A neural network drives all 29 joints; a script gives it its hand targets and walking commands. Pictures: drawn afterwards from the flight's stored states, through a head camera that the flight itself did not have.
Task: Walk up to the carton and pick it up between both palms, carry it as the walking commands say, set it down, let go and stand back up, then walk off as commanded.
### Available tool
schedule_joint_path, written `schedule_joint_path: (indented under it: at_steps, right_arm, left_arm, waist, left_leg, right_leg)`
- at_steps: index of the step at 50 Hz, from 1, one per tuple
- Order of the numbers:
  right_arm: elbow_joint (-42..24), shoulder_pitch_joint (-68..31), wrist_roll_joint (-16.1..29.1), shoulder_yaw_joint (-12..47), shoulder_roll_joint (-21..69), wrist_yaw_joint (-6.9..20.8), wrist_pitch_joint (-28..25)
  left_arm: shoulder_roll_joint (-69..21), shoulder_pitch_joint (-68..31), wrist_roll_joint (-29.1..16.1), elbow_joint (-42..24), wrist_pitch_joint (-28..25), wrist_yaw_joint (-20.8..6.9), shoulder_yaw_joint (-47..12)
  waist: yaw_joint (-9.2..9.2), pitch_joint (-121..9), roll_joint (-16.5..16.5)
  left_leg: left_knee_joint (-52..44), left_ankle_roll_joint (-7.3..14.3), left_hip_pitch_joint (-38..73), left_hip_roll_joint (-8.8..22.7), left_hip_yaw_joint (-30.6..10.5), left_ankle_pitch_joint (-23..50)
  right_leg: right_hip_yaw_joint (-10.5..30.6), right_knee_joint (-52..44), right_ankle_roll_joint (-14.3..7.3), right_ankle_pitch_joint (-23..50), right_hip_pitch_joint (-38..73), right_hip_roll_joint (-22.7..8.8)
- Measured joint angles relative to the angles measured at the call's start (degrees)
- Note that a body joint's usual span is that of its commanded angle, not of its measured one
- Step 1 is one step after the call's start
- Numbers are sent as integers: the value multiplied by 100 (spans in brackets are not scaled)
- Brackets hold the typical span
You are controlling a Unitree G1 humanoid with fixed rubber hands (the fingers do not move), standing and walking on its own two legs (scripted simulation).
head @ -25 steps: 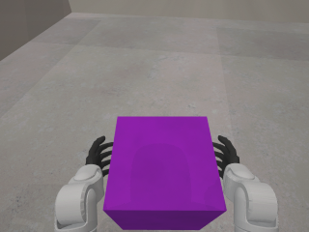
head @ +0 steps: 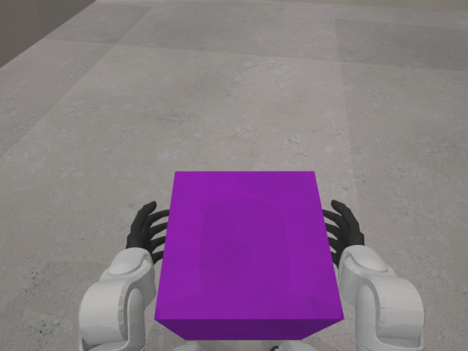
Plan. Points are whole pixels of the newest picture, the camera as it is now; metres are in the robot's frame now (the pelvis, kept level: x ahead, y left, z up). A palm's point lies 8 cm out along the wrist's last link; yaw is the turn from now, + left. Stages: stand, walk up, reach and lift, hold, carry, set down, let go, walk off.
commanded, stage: carry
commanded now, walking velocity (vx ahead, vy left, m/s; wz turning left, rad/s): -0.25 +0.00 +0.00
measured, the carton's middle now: (243, 263) +0.25 +0.00 +0.02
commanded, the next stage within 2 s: none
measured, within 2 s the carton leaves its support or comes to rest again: neither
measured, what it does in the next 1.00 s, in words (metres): walks backwards: right foot, then left foot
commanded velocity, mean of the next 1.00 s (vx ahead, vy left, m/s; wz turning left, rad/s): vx -0.25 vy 0.00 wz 0.00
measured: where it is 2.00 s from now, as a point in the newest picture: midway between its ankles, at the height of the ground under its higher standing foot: outside the picture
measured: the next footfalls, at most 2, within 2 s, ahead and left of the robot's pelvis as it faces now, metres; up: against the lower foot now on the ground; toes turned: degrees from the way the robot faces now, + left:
right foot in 0.44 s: -0.06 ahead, -0.12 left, +0.00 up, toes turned -7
left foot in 0.74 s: -0.11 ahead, +0.13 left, +0.00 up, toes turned +3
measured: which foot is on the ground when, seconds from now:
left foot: down 0.00-0.44, up 0.46-0.72, down 0.74-1.00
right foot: down 0.00-0.18, up 0.20-0.42, down 0.44-0.74, up 0.76-1.00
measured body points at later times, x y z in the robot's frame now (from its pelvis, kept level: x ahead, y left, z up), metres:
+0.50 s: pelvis -0.08 -0.01 +0.01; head -0.07 -0.02 +0.46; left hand +0.17 +0.14 +0.10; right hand +0.17 -0.17 +0.09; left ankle +0.03 +0.11 -0.70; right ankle -0.10 -0.11 -0.71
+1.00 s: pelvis -0.22 +0.00 +0.01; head -0.21 -0.01 +0.46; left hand +0.03 +0.15 +0.10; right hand +0.02 -0.15 +0.09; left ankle -0.15 +0.13 -0.71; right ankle -0.24 -0.10 -0.71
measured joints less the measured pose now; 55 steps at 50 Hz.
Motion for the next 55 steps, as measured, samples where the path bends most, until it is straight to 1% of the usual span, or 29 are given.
schedule_joint_path:
  at_steps: [3, 7, 8, 9, 10, 12, 14, 15, 18, 20, 22, 23, 24, 26, 28, 30, 32, 34, 37, 38, 39, 41, 44, 48, 50, 51, 52, 53, 55]
  right_arm:
    - [-1, 19, -1, -8, 0, 0, -6]
    - [-6, 3, 27, -47, -2, 1, 5]
    - [-3, -5, 35, -46, -4, 1, 12]
    - [13, -21, 36, -41, -4, 1, 7]
    - [30, -39, 35, -39, -5, 1, 10]
    - [95, -36, 19, -29, -5, 2, 9]
    - [97, 36, -12, -26, 4, 3, 11]
    - [74, 76, -28, -23, 9, 4, 12]
    - [-51, 139, -53, 7, 13, 5, -1]
    - [-146, 137, -65, 36, 12, 7, -32]
    - [-207, 103, -71, 41, 4, 10, -69]
    - [-185, 97, -66, 18, 0, 16, -83]
    - [-167, 132, -64, 10, 4, 17, -77]
    - [-187, 226, -63, 13, 16, 15, -35]
    - [-233, 272, -49, 48, 19, 12, -20]
    - [-310, 282, -27, 89, 17, 8, -44]
    - [-418, 271, -2, 97, 16, 2, -59]
    - [-518, 250, 25, 73, 14, -1, -51]
    - [-554, 228, 42, 47, 17, -1, -22]
    - [-454, 240, 24, 69, 22, 0, -67]
    - [-349, 256, 11, 89, 22, 2, -80]
    - [-224, 324, 6, 116, 27, 6, -65]
    - [-303, 446, 10, 107, 42, 14, -64]
    - [-506, 455, -13, 122, 42, 20, -71]
    - [-574, 442, -38, 137, 40, 22, -63]
    - [-590, 422, -49, 138, 35, 23, -60]
    - [-546, 402, -51, 106, 28, 26, -60]
    - [-491, 411, -57, 78, 31, 27, -37]
    - [-402, 432, -65, 51, 39, 25, 43]
  left_arm:
    - [0, -7, -1, 20, 1, 0, -9]
    - [0, -23, 30, 18, 11, 1, -42]
    - [-2, -16, 40, 3, 20, 1, -43]
    - [0, -33, 43, -2, 32, 1, -30]
    - [2, -40, 45, 0, 42, 1, -21]
    - [3, -57, 42, 58, 64, -1, 2]
    - [6, -76, 23, 126, 94, -2, 1]
    - [8, -72, 8, 141, 95, -2, -5]
    - [7, -39, -37, 76, 55, -1, -14]
    - [6, -37, -69, -12, 10, 0, -4]
    - [3, -55, -89, -64, -45, -1, -1]
    - [-1, -42, -81, -15, -101, -1, -21]
    - [-3, -2, -75, 20, -114, -1, -40]
    - [-7, 99, -72, 25, -101, -2, -75]
    - [-18, 192, -68, -72, -89, -2, -77]
    - [-25, 231, -66, -219, -78, -4, -65]
    - [-26, 230, -64, -348, -79, -7, -76]
    - [-24, 223, -51, -430, -96, -8, -112]
    - [-16, 214, -32, -448, -102, -10, -140]
    - [-9, 191, -41, -378, -90, -11, -101]
    - [-13, 202, -39, -315, -59, -12, -70]
    - [-23, 259, -15, -262, 27, -11, -49]
    - [-27, 301, -7, -305, 77, -7, -98]
    - [-25, 293, -60, -430, 17, -2, -116]
    - [-22, 265, -89, -465, 7, -1, -106]
    - [-22, 244, -98, -469, 4, -2, -101]
    - [-25, 235, -92, -385, -39, -2, -117]
    - [-24, 240, -86, -285, -51, -3, -133]
    - [-24, 281, -68, -168, -17, -3, -149]
  waist:
    - [-5, -11, -5]
    - [-29, -5, -57]
    - [-54, -20, -66]
    - [-88, -7, -104]
    - [-122, -8, -78]
    - [-149, -22, 47]
    - [-120, -26, 117]
    - [-94, -36, 135]
    - [-24, -92, 183]
    - [16, -143, 215]
    - [78, -163, 279]
    - [103, -135, 354]
    - [104, -133, 324]
    - [64, -103, 157]
    - [2, -50, 47]
    - [-67, -16, -8]
    - [-125, -24, -35]
    - [-161, -53, -59]
    - [-208, -125, -78]
    - [-211, -114, -184]
    - [-180, -91, -210]
    - [-98, -28, -146]
    - [15, 35, -13]
    - [94, 13, 156]
    - [117, -42, 203]
    - [137, -65, 211]
    - [150, -67, 288]
    - [131, -78, 285]
    - [50, -55, 193]
  left_leg:
    - [78, 6, -79, 29, 41, -88]
    - [661, 7, -158, 35, 91, -956]
    - [620, 27, -68, 32, 97, -991]
    - [529, 62, -42, 20, 118, -728]
    - [447, 101, -46, 63, 120, -340]
    - [439, 134, -113, 193, 76, -140]
    - [244, 115, -96, 254, 43, -99]
    - [100, 99, -80, 267, 32, -15]
    - [-319, 59, -69, 286, 22, 323]
    - [-518, 37, -114, 279, 24, 507]
    - [-560, -7, -211, 308, 37, 627]
    - [-490, -94, -248, 330, -21, 436]
    - [-227, -178, -306, 262, -68, -129]
    - [825, -259, -479, -12, -232, -1096]
    - [1833, -301, -543, -183, -322, -1365]
    - [2214, -362, -401, -209, -316, -1404]
    - [1902, -399, -86, -170, -255, -1483]
    - [1145, -389, 345, -160, -201, -1479]
    - [-394, -294, 1052, -127, -148, -771]
    - [-356, -191, 981, -184, -144, -775]
    - [-266, -106, 912, -173, -154, -798]
    - [-247, -29, 867, -67, -195, -745]
    - [-347, -32, 781, 43, -267, -513]
    - [-407, -75, 561, 107, -297, -235]
    - [-365, -115, 407, 111, -283, -130]
    - [-282, -144, 303, 112, -258, -106]
    - [-123, -173, 195, 138, -301, -302]
    - [244, -193, 59, 73, -360, -878]
    - [1424, -217, -224, -151, -481, -1634]
  right_leg:
    - [-37, -7, -11, 81, -52, -31]
    - [-28, -26, 3, 202, -126, -54]
    - [-41, -29, 14, 229, -147, -58]
    - [-51, 11, 32, 179, -173, -89]
    - [-66, 213, 68, -289, -257, -63]
    - [33, 1359, 124, -1260, -540, 134]
    - [128, 2430, 104, -1441, -628, 275]
    - [128, 2616, 84, -1432, -528, 303]
    - [69, 1932, 25, -1664, 204, 349]
    - [22, 935, -30, -1832, 846, 379]
    - [-27, -125, -28, -1530, 1375, 405]
    - [-27, -176, -20, -1382, 1352, 452]
    - [7, -155, -25, -1296, 1296, 419]
    - [90, -171, -32, -1181, 1236, 254]
    - [155, -241, -32, -1058, 1197, 137]
    - [183, -260, -27, -950, 1108, 86]
    - [185, -219, -11, -879, 960, 71]
    - [173, -129, 8, -829, 782, 66]
    - [105, 144, 67, -814, 480, 79]
    - [126, 285, 87, -909, 389, 34]
    - [162, 576, 95, -1379, 297, 85]
    - [216, 1426, 95, -2005, 118, 272]
    - [117, 2098, 108, -1974, 103, 344]
    - [-2, 1270, 95, -1973, 673, 336]
    - [-48, 240, 74, -1613, 1156, 328]
    - [-44, -233, 65, -1198, 1327, 307]
    - [-48, -247, 21, -977, 1255, 347]
    - [-29, -159, -30, -947, 1158, 327]
    - [26, -150, -94, -924, 1087, 216]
